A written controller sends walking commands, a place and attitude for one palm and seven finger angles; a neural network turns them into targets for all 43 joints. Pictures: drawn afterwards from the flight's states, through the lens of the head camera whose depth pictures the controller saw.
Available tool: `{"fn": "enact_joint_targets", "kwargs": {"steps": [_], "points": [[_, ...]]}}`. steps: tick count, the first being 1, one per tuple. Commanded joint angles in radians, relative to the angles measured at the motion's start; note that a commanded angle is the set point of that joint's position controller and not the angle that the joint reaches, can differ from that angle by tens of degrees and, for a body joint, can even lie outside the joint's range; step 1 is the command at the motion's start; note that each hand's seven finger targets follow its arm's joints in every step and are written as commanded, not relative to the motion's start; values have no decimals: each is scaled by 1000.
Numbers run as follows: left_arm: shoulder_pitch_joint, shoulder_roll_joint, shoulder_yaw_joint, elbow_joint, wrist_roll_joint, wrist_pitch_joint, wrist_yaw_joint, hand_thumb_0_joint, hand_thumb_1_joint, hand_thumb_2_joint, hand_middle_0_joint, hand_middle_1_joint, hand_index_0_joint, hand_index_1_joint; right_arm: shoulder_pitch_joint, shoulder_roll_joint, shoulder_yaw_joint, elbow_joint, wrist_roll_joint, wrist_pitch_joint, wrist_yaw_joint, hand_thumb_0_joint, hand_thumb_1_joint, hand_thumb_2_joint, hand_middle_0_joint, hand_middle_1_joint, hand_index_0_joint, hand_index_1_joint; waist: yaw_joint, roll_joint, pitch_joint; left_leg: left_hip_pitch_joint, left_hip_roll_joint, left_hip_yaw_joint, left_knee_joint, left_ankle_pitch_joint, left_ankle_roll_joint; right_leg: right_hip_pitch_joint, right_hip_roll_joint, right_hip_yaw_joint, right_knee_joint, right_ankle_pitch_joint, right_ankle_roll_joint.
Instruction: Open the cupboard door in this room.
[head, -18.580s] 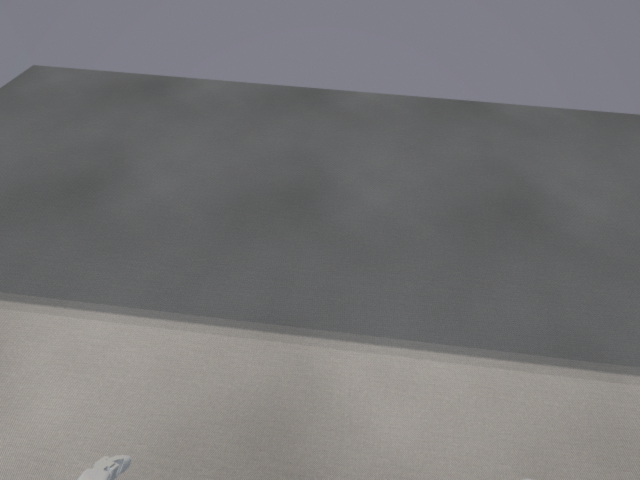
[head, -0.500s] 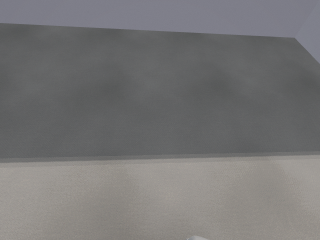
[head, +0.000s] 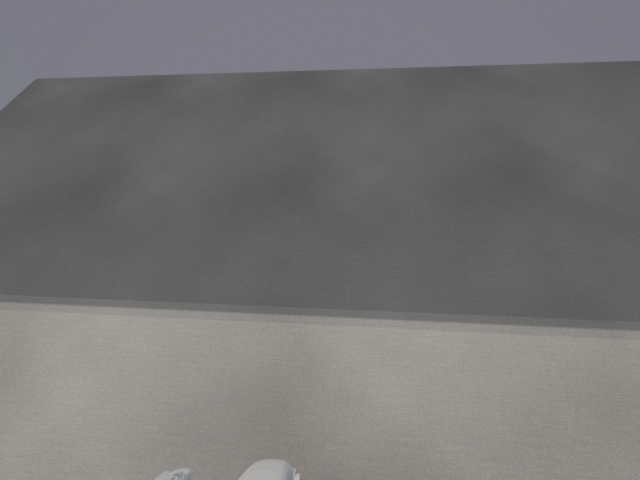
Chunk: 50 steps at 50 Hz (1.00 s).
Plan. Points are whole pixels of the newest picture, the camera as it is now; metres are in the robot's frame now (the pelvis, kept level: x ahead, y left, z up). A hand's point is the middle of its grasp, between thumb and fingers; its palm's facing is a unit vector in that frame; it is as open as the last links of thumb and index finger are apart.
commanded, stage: turn or walk to find it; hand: left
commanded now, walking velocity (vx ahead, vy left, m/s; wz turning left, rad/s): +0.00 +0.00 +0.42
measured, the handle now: out of the picture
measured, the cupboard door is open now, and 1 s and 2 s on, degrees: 0 0 0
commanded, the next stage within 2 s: stand and wait in 0.28 s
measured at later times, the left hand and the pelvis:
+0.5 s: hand out of the picture -0.05 +0.27 -0.18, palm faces +0.26 -0.94 -0.22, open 7.4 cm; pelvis -0.03 +0.05 +0.00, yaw +12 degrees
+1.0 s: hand out of the picture -0.03 +0.21 -0.14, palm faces +0.42 -0.86 -0.29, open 7.4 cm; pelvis -0.05 -0.01 +0.00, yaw +27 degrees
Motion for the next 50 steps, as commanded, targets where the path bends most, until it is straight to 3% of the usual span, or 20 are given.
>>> {"fn": "enact_joint_targets", "kwargs": {"steps": [1,10,12,14,15,16,17,18,19,22,24,33,39,40,41,42,43,46,48,50], "points": [[9,183,51,-65,-3,-32,14,0,900,900,-200,-300,-200,-300,19,-52,-8,-48,3,-12,1,0,-900,-900,200,300,200,300,27,-227,-20,-65,50,5,78,60,-31,24,-236,131,-252,119,-61],[119,251,74,-14,12,-23,12,0,900,900,-200,-300,-200,-300,-97,-27,21,-82,16,-33,-4,0,-900,-900,200,300,200,300,92,-246,-77,53,64,98,-318,-86,-29,134,-308,109,-162,342,-124],[115,260,78,-9,12,-19,10,0,900,900,-200,-300,-200,-300,-70,-22,25,-80,19,-42,-8,0,-900,-900,200,300,200,300,80,-245,-109,122,50,125,-445,-59,-21,138,-306,91,-107,395,-111],[95,256,77,-3,3,-12,7,0,900,900,-200,-300,-200,-300,-16,-35,24,-66,19,-52,-9,0,-900,-900,200,300,200,300,42,-222,-133,262,39,138,-634,105,-7,73,-275,38,-25,350,-52],[94,230,71,-3,-5,-7,5,0,900,900,-200,-300,-200,-300,19,-65,18,-54,18,-63,-8,0,-900,-900,200,300,200,300,18,-120,-159,391,74,90,-758,230,7,-16,-232,-2,78,274,-1],[102,174,59,-27,-14,0,2,0,900,900,-200,-300,-200,-300,38,-153,-1,-62,11,-71,-11,0,-900,-900,200,300,200,300,6,141,-166,509,283,-179,-827,392,78,-233,-111,-58,265,-40,70],[44,131,39,-57,-7,10,1,0,900,900,-200,-300,-200,-300,70,-223,-17,-59,9,-63,-19,0,-900,-900,200,300,200,300,-23,264,-128,460,423,-308,-843,623,178,-336,-50,-12,410,-357,100],[14,156,44,-57,-4,19,1,0,900,900,-200,-300,-200,-300,62,-214,-14,-51,5,-57,-24,0,-900,-900,200,300,200,300,-23,150,-106,411,438,-258,-824,636,219,-320,-66,51,496,-330,87],[-11,149,47,-39,-1,29,6,0,900,900,-200,-300,-200,-300,30,-182,-3,-50,3,-63,-35,0,-900,-900,200,300,200,300,-16,232,-68,338,369,-230,-842,627,194,-314,-69,94,520,-282,93],[22,166,55,-8,-4,21,-12,0,900,900,-200,-300,-200,-300,-63,-135,15,-75,5,-68,-40,0,-900,-900,200,300,200,300,32,139,-43,351,271,-133,-806,638,173,-331,-47,93,587,-151,101],[37,164,53,-1,-6,16,-12,0,900,900,-200,-300,-200,-300,-44,-138,13,-76,9,-74,-40,0,-900,-900,200,300,200,300,33,83,-86,414,252,-117,-788,700,173,-336,-35,94,585,-123,113],[-66,148,49,-64,-11,17,-2,0,900,900,-200,-300,-200,-300,7,-146,-7,-84,0,-63,-32,0,-900,-900,200,300,200,300,-1,93,-75,367,261,-267,-802,540,210,-283,-8,119,412,-168,119],[17,148,48,-61,-19,-1,1,0,900,900,-200,-300,-200,-300,-31,-144,-16,-106,0,-53,-28,0,-900,-900,200,300,200,300,43,98,-143,258,195,-314,-704,567,176,-19,48,92,33,-50,95],[59,162,53,-50,-19,-8,4,0,900,900,-200,-300,-200,-300,-41,-134,-15,-112,7,-53,-26,0,-900,-900,200,300,200,300,65,67,-162,185,157,-294,-661,480,139,101,32,91,-104,60,92],[95,220,63,-47,-9,-21,9,0,900,900,-200,-300,-200,-300,-30,-88,-12,-116,16,-53,-20,0,-900,-900,200,300,200,300,80,-79,-186,42,85,-231,-562,292,79,263,-93,201,-210,100,62],[112,303,80,-50,5,-26,16,0,900,900,-200,-300,-200,-300,-31,-28,-1,-141,18,-56,-17,0,-900,-900,200,300,200,300,91,-339,-164,-140,-58,-41,-335,-109,5,324,-356,451,-235,181,-46],[101,305,75,-66,-3,-19,18,0,900,900,-200,-300,-200,-300,-56,-78,-13,-147,8,-46,-20,0,-900,-900,200,300,200,300,94,-284,-133,-113,-33,-49,-140,-203,6,158,-432,465,-241,236,-126],[-63,214,61,-105,-8,-18,20,0,900,900,-200,-300,-200,-300,11,-72,-21,-85,-1,-16,-5,0,-900,-900,200,300,200,300,8,-187,-27,-90,24,-51,81,-40,-3,-12,-289,286,-265,50,-82],[-61,181,50,-106,-6,-30,14,0,900,900,-200,-300,-200,-300,35,-60,-15,-70,-1,-15,3,0,-900,-900,200,300,200,300,1,-203,-19,-86,35,-15,105,36,-22,11,-234,164,-233,180,-64],[-10,185,50,-89,-5,-34,13,0,900,900,-200,-300,-200,-300,23,-59,-11,-67,1,-13,4,0,-900,-900,200,300,200,300,19,-229,-26,-94,40,-1,99,55,-35,47,-230,133,-224,221,-65]]}}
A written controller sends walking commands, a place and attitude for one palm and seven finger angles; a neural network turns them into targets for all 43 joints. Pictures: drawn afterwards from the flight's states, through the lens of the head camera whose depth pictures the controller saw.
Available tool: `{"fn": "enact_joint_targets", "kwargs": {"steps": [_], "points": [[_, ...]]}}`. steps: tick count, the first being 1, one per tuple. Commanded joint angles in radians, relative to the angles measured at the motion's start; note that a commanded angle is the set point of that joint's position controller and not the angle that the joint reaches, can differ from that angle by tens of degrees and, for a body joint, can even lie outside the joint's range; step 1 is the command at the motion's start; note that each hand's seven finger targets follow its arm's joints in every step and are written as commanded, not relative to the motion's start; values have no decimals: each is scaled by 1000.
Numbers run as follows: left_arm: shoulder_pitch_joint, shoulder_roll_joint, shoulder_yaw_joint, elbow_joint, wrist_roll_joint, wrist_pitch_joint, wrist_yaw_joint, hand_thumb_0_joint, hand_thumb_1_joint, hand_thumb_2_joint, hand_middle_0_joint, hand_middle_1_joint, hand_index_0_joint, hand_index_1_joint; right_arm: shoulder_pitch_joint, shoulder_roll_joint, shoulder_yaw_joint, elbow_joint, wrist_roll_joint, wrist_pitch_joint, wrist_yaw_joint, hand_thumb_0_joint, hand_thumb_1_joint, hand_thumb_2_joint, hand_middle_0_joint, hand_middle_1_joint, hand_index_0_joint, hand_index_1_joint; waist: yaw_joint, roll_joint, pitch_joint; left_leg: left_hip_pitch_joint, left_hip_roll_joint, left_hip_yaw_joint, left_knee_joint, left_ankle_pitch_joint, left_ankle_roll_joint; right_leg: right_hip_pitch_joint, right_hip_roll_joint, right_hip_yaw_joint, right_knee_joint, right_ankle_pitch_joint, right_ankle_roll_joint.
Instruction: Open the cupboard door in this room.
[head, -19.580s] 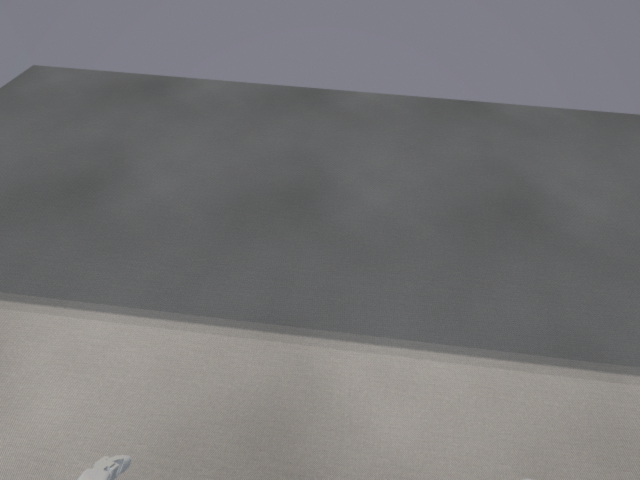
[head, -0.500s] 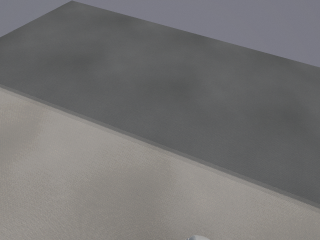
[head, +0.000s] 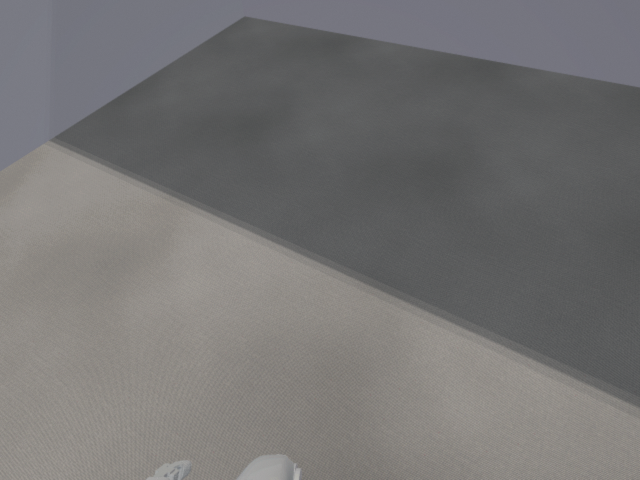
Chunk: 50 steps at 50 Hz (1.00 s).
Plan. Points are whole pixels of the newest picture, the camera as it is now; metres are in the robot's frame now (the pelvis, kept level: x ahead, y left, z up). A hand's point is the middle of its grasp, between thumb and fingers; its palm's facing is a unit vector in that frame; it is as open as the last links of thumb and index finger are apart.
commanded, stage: turn or walk to find it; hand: left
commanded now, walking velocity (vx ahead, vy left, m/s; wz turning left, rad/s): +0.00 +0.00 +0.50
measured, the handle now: out of the picture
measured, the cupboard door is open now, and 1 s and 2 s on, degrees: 0 0 0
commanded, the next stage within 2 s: none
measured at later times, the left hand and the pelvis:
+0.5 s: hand out of the picture -0.04 +0.28 -0.18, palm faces +0.30 -0.93 -0.23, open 7.4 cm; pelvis -0.02 +0.06 +0.00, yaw +15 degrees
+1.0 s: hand out of the picture +0.01 +0.22 -0.14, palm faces +0.43 -0.85 -0.29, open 7.4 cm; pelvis -0.02 -0.01 +0.00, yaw +29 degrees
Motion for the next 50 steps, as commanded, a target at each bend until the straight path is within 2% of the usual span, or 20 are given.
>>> {"fn": "enact_joint_targets", "kwargs": {"steps": [1,11,13,15,16,17,18,20,22,26,36,40,42,43,44,45,46,47,48,50], "points": [[14,180,52,-63,-1,-37,13,0,900,900,-200,-300,-200,-300,-1,-51,-6,-58,4,-13,1,0,-900,-900,200,300,200,300,35,-226,-27,-67,56,8,69,45,-32,47,-245,125,-218,243,-69],[133,250,74,-12,13,-22,7,0,900,900,-200,-300,-200,-300,-138,-30,25,-95,19,-33,-3,0,-900,-900,200,300,200,300,102,-269,-85,65,64,115,-344,-90,-25,162,-307,73,-113,478,-115],[129,266,80,-9,13,-18,6,0,900,900,-200,-300,-200,-300,-118,-34,27,-96,20,-42,-6,0,-900,-900,200,300,200,300,91,-269,-112,133,56,140,-457,-55,-14,157,-315,58,-65,503,-102],[93,262,81,-8,2,-12,4,0,900,900,-200,-300,-200,-300,-47,-54,23,-80,18,-54,-6,0,-900,-900,200,300,200,300,40,-209,-149,304,55,146,-683,153,1,78,-285,-13,44,410,-33],[89,231,76,-18,-7,-5,3,0,900,900,-200,-300,-200,-300,4,-110,11,-71,16,-65,-4,0,-900,-900,200,300,200,300,8,-43,-176,459,132,33,-794,299,25,-57,-227,-55,207,243,22],[83,156,58,-55,-10,1,-4,0,900,900,-200,-300,-200,-300,41,-217,-16,-71,9,-70,-11,0,-900,-900,200,300,200,300,-13,268,-168,582,393,-301,-807,688,129,-355,-83,-73,414,-296,106],[21,160,46,-72,-2,14,2,0,900,900,-200,-300,-200,-300,88,-251,-21,-50,12,-57,-17,0,-900,-900,200,300,200,300,-38,218,-166,522,455,-300,-791,808,208,-354,-64,20,524,-384,102],[-21,168,55,-54,-2,25,1,0,900,900,-200,-300,-200,-300,6,-193,-7,-62,5,-58,-34,0,-900,-900,200,300,200,300,-15,225,-93,417,363,-237,-811,659,210,-366,-74,82,601,-276,98],[-3,179,59,-29,-3,18,-12,0,900,900,-200,-300,-200,-300,-71,-152,12,-86,5,-64,-40,0,-900,-900,200,300,200,300,23,144,-64,400,294,-166,-798,667,190,-370,-63,96,630,-161,105],[29,178,56,-15,-3,15,-14,0,900,900,-200,-300,-200,-300,-60,-147,12,-96,12,-73,-37,0,-900,-900,200,300,200,300,40,63,-107,442,250,-131,-797,681,180,-353,-43,99,621,-84,123],[-104,158,45,-84,-8,10,-3,0,900,900,-200,-300,-200,-300,21,-143,-5,-87,1,-65,-33,0,-900,-900,200,300,200,300,-3,94,-100,423,252,-301,-780,632,223,-313,-5,126,417,-156,124],[-52,147,43,-84,-17,1,0,0,900,900,-200,-300,-200,-300,-13,-144,-10,-100,-1,-57,-33,0,-900,-900,200,300,200,300,22,115,-137,343,218,-332,-727,666,207,-138,39,107,185,-132,103],[26,161,47,-65,-19,-12,1,0,900,900,-200,-300,-200,-300,-32,-134,-10,-103,6,-56,-31,0,-900,-900,200,300,200,300,64,75,-166,257,170,-315,-661,579,159,36,41,97,-53,47,98],[77,202,54,-57,-13,-25,4,0,900,900,-200,-300,-200,-300,-23,-103,-8,-105,15,-58,-26,0,-900,-900,200,300,200,300,84,-24,-199,145,113,-268,-590,391,102,203,-41,156,-178,156,86],[103,294,72,-49,3,-35,15,0,900,900,-200,-300,-200,-300,-4,-33,3,-117,22,-62,-20,0,-900,-900,200,300,200,300,91,-302,-219,-54,-24,-93,-387,-19,23,349,-306,404,-204,260,-3],[107,312,73,-61,-1,-30,16,0,900,900,-200,-300,-200,-300,-29,-66,-5,-136,14,-54,-25,0,-900,-900,200,300,200,300,98,-316,-177,-74,-46,-42,-191,-233,8,210,-438,488,-205,380,-109],[65,284,64,-76,-3,-23,17,0,900,900,-200,-300,-200,-300,-22,-80,-13,-130,10,-43,-22,0,-900,-900,200,300,200,300,72,-197,-120,-45,-16,-61,-63,-186,13,91,-419,403,-210,343,-138],[-1,248,69,-86,-5,-28,20,0,900,900,-200,-300,-200,-300,-8,-70,-15,-100,6,-26,-18,0,-900,-900,200,300,200,300,47,-251,-82,-45,11,-72,14,-145,10,22,-366,369,-237,229,-120],[-34,223,60,-95,-7,-25,17,0,900,900,-200,-300,-200,-300,3,-71,-16,-77,3,-19,-13,0,-900,-900,200,300,200,300,32,-217,-41,-48,21,-55,73,-82,4,-9,-305,314,-239,157,-95],[-47,181,45,-97,-7,-32,9,0,900,900,-200,-300,-200,-300,38,-57,-12,-57,0,-14,-2,0,-900,-900,200,300,200,300,13,-215,-13,-52,30,-25,110,21,-10,-17,-230,183,-230,181,-54]]}}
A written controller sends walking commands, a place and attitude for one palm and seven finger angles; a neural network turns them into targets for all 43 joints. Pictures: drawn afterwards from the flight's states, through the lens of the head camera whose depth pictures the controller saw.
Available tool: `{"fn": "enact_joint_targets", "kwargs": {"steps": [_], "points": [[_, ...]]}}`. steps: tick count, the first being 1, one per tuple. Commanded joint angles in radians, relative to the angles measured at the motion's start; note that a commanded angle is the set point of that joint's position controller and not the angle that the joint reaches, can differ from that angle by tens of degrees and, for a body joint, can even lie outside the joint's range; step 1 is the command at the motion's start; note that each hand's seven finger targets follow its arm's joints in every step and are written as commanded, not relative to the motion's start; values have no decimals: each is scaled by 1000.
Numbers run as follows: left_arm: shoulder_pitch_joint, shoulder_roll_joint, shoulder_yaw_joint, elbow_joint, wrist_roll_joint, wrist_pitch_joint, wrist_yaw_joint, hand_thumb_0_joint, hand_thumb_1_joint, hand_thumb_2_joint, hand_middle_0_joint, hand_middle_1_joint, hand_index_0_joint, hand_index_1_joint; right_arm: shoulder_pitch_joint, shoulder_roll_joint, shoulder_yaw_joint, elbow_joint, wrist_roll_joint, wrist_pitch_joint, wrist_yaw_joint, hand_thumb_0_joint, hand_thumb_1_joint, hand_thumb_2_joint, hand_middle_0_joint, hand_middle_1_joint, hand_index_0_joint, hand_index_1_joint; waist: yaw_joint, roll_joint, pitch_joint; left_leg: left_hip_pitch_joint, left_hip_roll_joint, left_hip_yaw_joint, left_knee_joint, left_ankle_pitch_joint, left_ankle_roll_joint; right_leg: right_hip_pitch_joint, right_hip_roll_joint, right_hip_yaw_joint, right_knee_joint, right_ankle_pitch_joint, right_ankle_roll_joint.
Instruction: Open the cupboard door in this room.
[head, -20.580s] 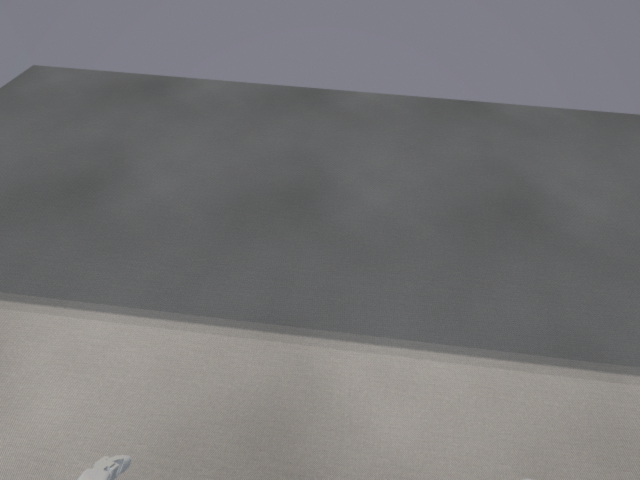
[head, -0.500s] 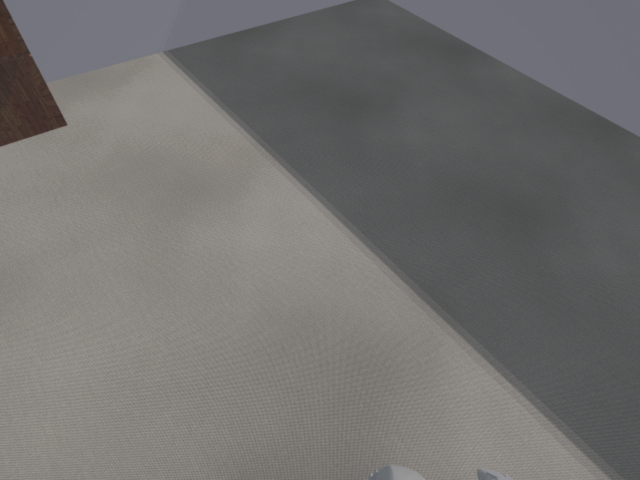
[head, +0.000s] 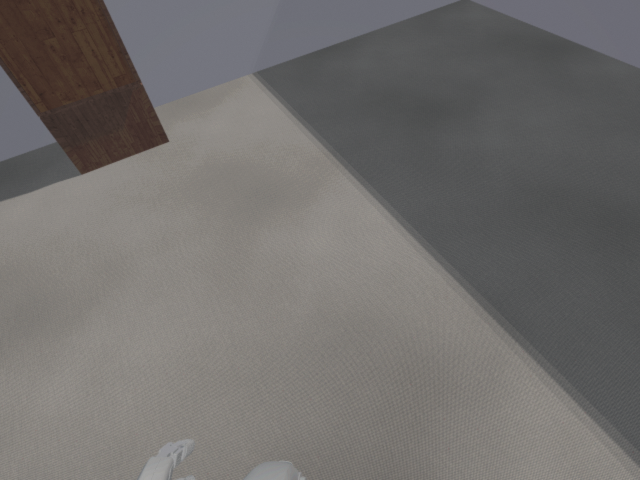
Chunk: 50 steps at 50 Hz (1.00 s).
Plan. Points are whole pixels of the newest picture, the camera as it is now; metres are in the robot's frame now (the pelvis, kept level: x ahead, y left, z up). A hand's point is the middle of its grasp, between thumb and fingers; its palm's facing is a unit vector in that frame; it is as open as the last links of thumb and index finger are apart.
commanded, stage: turn or walk to find it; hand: left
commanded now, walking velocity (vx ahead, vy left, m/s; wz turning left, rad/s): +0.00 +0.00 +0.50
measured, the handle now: out of the picture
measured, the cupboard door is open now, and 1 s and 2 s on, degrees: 0 0 0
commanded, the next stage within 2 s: none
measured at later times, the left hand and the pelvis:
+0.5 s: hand out of the picture -0.08 +0.26 -0.19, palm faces +0.32 -0.92 -0.23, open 7.4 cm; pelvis +0.01 +0.06 -0.01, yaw +15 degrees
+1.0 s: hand (148, 407) +0.26 +0.30 -0.17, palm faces +0.38 -0.90 -0.21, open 7.4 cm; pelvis +0.21 +0.09 -0.02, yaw +26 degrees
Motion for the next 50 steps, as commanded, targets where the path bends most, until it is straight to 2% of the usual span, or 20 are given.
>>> {"fn": "enact_joint_targets", "kwargs": {"steps": [1,10,14,17,19,20,21,22,23,24,27,29,37,41,44,45,46,47,48,50], "points": [[-4,168,53,-64,-5,-28,13,0,900,900,-200,-300,-200,-300,33,-64,-16,-45,0,-9,8,0,-900,-900,200,300,200,300,19,-206,-18,-94,71,9,220,111,-28,19,-241,127,-273,199,-46],[157,211,72,-3,10,-28,14,0,900,900,-200,-300,-200,-300,-102,-49,7,-78,2,-12,8,0,-900,-900,200,300,200,300,94,-225,-61,-63,106,82,-41,25,-53,166,-301,83,-243,293,-94],[201,244,84,33,14,-35,1,0,900,900,-200,-300,-200,-300,-171,-47,17,-107,1,-30,23,0,-900,-900,200,300,200,300,122,-247,-71,-24,125,144,-208,2,-32,182,-338,98,-301,-14,-92],[194,251,90,53,20,-43,-5,0,900,900,-200,-300,-200,-300,-168,-39,23,-119,4,-51,28,0,-900,-900,200,300,200,300,111,-240,-73,65,129,175,-369,-36,-5,151,-364,85,-286,-87,-87],[167,255,91,60,12,-40,-11,0,900,900,-200,-300,-200,-300,-81,-46,23,-96,2,-67,24,0,-900,-900,200,300,200,300,57,-170,-107,265,104,210,-559,75,7,56,-329,-8,-175,-100,-37],[155,238,88,54,2,-36,-17,0,900,900,-200,-300,-200,-300,-6,-89,11,-72,4,-77,20,0,-900,-900,200,300,200,300,14,-47,-142,454,118,158,-672,113,27,-76,-273,-85,-19,-114,18],[127,172,76,25,-4,-33,-29,0,900,900,-200,-300,-200,-300,80,-199,-17,-53,-4,-82,12,0,-900,-900,200,300,200,300,-40,263,-141,602,340,-198,-791,-47,107,-340,-131,-165,268,-234,89],[25,141,54,-35,7,-30,-35,0,900,900,-200,-300,-200,-300,170,-258,-27,-26,-4,-83,2,0,-900,-900,200,300,200,300,-83,291,-73,610,473,-386,-849,-9,195,-539,-71,-87,443,-314,104],[-20,148,56,-45,10,-33,-41,0,900,900,-200,-300,-200,-300,173,-249,-21,-10,-2,-82,-4,0,-900,-900,200,300,200,300,-74,164,-25,572,503,-361,-848,15,237,-576,-109,-13,499,-263,86],[-40,144,61,-28,15,-33,-37,0,900,900,-200,-300,-200,-300,145,-203,-7,-8,-1,-89,-11,0,-900,-900,200,300,200,300,-58,201,-7,510,442,-327,-852,42,214,-560,-116,18,538,-206,87],[43,155,61,29,10,-38,-55,0,900,900,-200,-300,-200,-300,27,-129,24,-40,3,-116,-17,0,-900,-900,200,300,200,300,25,88,35,423,334,-147,-840,266,173,-483,-111,34,581,-15,99],[80,146,54,46,12,-35,-55,0,900,900,-200,-300,-200,-300,45,-120,25,-35,9,-130,-17,0,-900,-900,200,300,200,300,42,64,14,446,283,-67,-828,443,161,-468,-92,13,588,47,114],[-91,125,40,-25,2,-36,-53,0,900,900,-200,-300,-200,-300,168,-83,26,34,11,-150,-31,0,-900,-900,200,300,200,300,14,51,74,496,302,-75,-832,623,205,-559,-106,23,440,122,128],[-145,103,34,-48,-7,-53,-56,0,900,900,-200,-300,-200,-300,178,-86,22,62,1,-151,-36,0,-900,-900,200,300,200,300,5,81,53,480,295,-59,-782,732,194,-381,-69,-8,180,103,87],[108,134,48,26,-4,-70,-49,0,900,900,-200,-300,-200,-300,149,-116,12,74,6,-150,-38,0,-900,-900,200,300,200,300,123,20,-74,419,262,-35,-528,928,156,-4,-2,-36,44,149,46],[291,178,62,84,5,-83,-43,0,900,900,-200,-300,-200,-300,147,-111,9,75,11,-150,-32,0,-900,-900,200,300,200,300,198,-57,-171,308,207,-10,-312,810,120,257,-20,-4,-11,198,34],[430,290,90,132,21,-94,-25,0,900,900,-200,-300,-200,-300,213,-48,20,65,21,-148,-18,0,-900,-900,200,300,200,300,230,-336,-321,57,65,56,20,315,78,533,-283,302,-70,214,-29],[457,343,93,151,5,-89,-17,0,900,900,-200,-300,-200,-300,225,-12,29,36,23,-144,-21,0,-900,-900,200,300,200,300,192,-405,-348,-72,-14,12,270,-116,74,521,-461,628,-203,286,-97],[359,301,91,129,-3,-83,-15,0,900,900,-200,-300,-200,-300,173,-12,23,36,25,-136,-21,0,-900,-900,200,300,200,300,171,-247,-193,-100,60,-21,364,-67,90,376,-455,581,-268,96,-130],[181,209,69,93,1,-92,-15,0,900,900,-200,-300,-200,-300,107,15,25,39,12,-126,-4,0,-900,-900,200,300,200,300,110,-151,-67,-124,135,-4,378,98,88,106,-386,488,-333,-219,-91]]}}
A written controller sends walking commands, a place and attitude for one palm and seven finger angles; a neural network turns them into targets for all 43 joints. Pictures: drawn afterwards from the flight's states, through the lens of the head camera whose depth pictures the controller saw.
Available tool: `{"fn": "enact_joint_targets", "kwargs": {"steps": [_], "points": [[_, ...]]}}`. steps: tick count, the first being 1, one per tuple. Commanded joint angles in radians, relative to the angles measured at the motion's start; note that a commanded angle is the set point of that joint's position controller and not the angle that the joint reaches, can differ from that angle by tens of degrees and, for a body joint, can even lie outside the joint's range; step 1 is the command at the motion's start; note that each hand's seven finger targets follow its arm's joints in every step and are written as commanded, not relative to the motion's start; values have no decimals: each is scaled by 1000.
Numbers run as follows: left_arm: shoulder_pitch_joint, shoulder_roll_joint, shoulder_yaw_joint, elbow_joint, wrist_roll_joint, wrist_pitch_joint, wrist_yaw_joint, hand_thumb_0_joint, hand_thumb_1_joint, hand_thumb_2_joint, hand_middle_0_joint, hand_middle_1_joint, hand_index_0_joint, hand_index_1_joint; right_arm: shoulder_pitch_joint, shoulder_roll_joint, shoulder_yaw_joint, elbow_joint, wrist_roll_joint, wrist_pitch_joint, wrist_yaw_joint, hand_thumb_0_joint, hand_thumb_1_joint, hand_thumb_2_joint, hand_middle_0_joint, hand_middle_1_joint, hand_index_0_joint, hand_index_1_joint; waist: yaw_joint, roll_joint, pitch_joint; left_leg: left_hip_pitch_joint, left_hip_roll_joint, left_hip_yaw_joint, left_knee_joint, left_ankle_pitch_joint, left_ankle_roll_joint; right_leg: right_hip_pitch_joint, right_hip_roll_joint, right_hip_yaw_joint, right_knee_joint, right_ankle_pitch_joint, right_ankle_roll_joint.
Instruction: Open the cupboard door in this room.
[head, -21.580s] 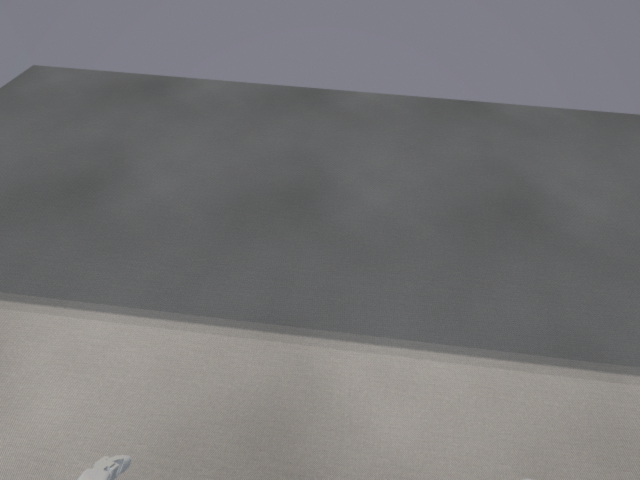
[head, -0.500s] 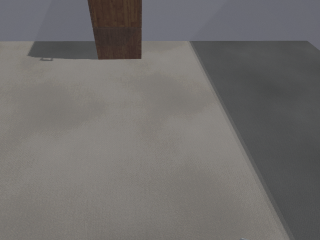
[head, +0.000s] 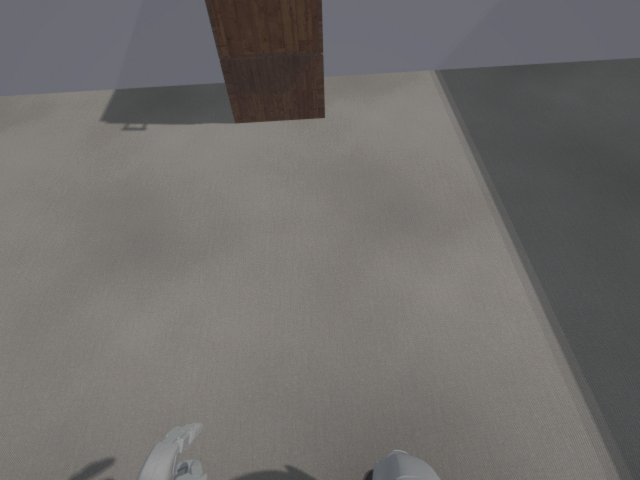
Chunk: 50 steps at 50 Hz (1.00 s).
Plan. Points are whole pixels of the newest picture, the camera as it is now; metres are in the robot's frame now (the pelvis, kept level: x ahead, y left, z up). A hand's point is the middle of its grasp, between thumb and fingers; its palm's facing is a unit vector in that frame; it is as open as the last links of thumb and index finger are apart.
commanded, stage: turn or walk to find it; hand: left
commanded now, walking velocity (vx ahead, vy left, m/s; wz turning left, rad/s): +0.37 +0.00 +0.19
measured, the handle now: out of the picture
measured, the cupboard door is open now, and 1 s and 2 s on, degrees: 0 0 0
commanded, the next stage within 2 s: stand and wait in 1.12 s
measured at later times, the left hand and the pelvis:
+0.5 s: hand out of the picture +0.12 +0.20 -0.16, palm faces +0.16 -0.98 -0.12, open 7.4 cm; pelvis +0.21 +0.05 +0.02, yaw +4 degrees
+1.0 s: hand (228, 240) +0.55 +0.20 -0.14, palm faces +0.03 -0.97 -0.24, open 7.4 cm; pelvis +0.43 +0.01 +0.00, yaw +4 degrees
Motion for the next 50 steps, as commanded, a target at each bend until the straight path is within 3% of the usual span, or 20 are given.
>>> {"fn": "enact_joint_targets", "kwargs": {"steps": [1,3,7,17,19,20,21,22,24,26,29,32,37,41,43,45,46,47,48,50], "points": [[171,168,53,38,-6,0,31,0,900,900,-200,-300,-200,-300,-69,-53,-20,-109,-8,-22,9,0,-900,-900,200,300,200,300,77,-109,-66,-368,116,-14,289,191,9,202,-331,437,-498,-273,-67],[139,113,38,41,-1,-6,31,0,900,900,-200,-300,-200,-300,-29,-24,-15,-95,-18,4,12,0,-900,-900,200,300,200,300,29,-124,-55,-330,116,8,226,251,-18,104,-262,264,-517,-182,-31],[174,98,40,78,3,-14,31,0,900,900,-200,-300,-200,-300,-50,-19,-18,-107,-22,22,19,0,-900,-900,200,300,200,300,8,-164,-27,-366,138,57,83,325,-58,85,-222,129,-558,-111,-38],[337,143,42,155,4,-6,32,0,900,900,-200,-300,-200,-300,-329,-21,-2,-201,-17,-26,37,0,-900,-900,200,300,200,300,103,-124,-26,-292,116,178,-475,276,-54,368,-256,97,-456,160,-86],[323,147,43,158,-2,1,32,0,900,900,-200,-300,-200,-300,-248,-48,-9,-174,-20,-36,30,0,-900,-900,200,300,200,300,53,-105,-72,-100,79,217,-572,304,-45,318,-233,51,-333,231,-59],[311,137,40,155,-7,3,31,0,900,900,-200,-300,-200,-300,-134,-93,-20,-140,-24,-44,24,0,-900,-900,200,300,200,300,0,-37,-144,99,75,198,-634,321,-30,251,-175,-2,-144,287,-30],[338,89,34,139,-12,5,24,0,900,900,-200,-300,-200,-300,1,-205,-50,-110,-32,-51,13,0,-900,-900,200,300,200,300,-48,191,-255,345,265,-61,-680,306,32,57,-72,-62,131,92,26],[301,64,19,103,-14,1,18,0,900,900,-200,-300,-200,-300,102,-280,-67,-82,-25,-46,1,0,-900,-900,200,300,200,300,-81,306,-271,467,453,-326,-768,411,128,-178,20,-34,380,-345,55],[195,83,25,91,-9,8,24,0,900,900,-200,-300,-200,-300,37,-217,-53,-75,-15,-40,-12,0,-900,-900,200,300,200,300,-67,184,-186,349,448,-254,-804,434,160,-263,-55,84,534,-275,40],[159,80,33,97,-4,9,10,0,900,900,-200,-300,-200,-300,-53,-149,-31,-97,-15,-52,-12,0,-900,-900,200,300,200,300,-15,31,-91,181,394,-140,-828,493,117,-227,-90,115,509,-169,48],[213,26,33,111,4,39,8,0,900,900,-200,-300,-200,-300,-81,-101,-19,-91,-12,-68,-17,0,-900,-900,200,300,200,300,40,59,-88,104,322,8,-876,497,79,-174,-86,106,471,-58,67],[177,27,41,84,7,56,2,0,900,900,-200,-300,-200,-300,-75,-82,-21,-98,-10,-73,-19,0,-900,-900,200,300,200,300,54,75,-48,83,303,57,-924,484,91,-230,-93,103,442,36,84],[31,42,37,12,2,61,-9,0,900,900,-200,-300,-200,-300,-49,-101,-24,-85,-11,-72,-21,0,-900,-900,200,300,200,300,43,99,16,135,284,107,-925,565,97,-279,-95,78,210,108,94],[-48,52,34,-21,-5,49,-10,0,900,900,-200,-300,-200,-300,-18,-130,-31,-64,-19,-65,-20,0,-900,-900,200,300,200,300,18,101,13,144,302,116,-871,639,87,-137,-58,41,-11,68,62],[1,66,41,-13,-3,45,-10,0,900,900,-200,-300,-200,-300,-28,-149,-36,-58,-20,-60,-20,0,-900,-900,200,300,200,300,50,84,-9,132,307,125,-805,717,77,-23,-30,23,-54,52,40],[230,113,54,57,2,26,-6,0,900,900,-200,-300,-200,-300,-49,-165,-38,-58,-15,-55,-19,0,-900,-900,200,300,200,300,155,5,-133,96,253,165,-524,804,34,272,17,2,-163,93,22],[387,185,72,110,10,13,3,0,900,900,-200,-300,-200,-300,-33,-142,-32,-58,-8,-55,-9,0,-900,-900,200,300,200,300,215,-134,-229,-55,174,197,-265,628,3,514,-61,88,-197,111,1],[482,300,101,142,11,7,16,0,900,900,-200,-300,-200,-300,18,-54,-14,-79,1,-53,-4,0,-900,-900,200,300,200,300,215,-417,-322,-332,16,191,59,-14,-38,701,-349,511,-293,186,-74],[449,319,97,132,-11,12,23,0,900,900,-200,-300,-200,-300,-26,-77,-13,-108,5,-38,-7,0,-900,-900,200,300,200,300,193,-355,-294,-390,28,53,219,-82,-22,618,-417,635,-412,139,-119],[237,227,77,78,-10,10,21,0,900,900,-200,-300,-200,-300,-63,-52,-20,-87,1,-31,1,0,-900,-900,200,300,200,300,122,-192,-138,-426,114,27,297,125,-14,373,-365,524,-500,-244,-83]]}}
